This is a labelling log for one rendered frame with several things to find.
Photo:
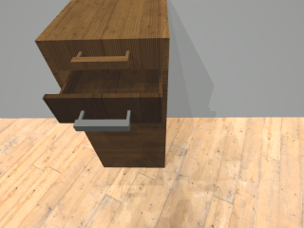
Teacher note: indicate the cabinet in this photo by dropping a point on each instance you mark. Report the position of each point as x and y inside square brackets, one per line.
[138, 29]

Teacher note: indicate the drawer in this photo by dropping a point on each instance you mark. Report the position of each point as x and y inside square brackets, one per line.
[108, 95]

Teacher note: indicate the handle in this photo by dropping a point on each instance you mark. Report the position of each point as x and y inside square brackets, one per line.
[100, 62]
[102, 125]

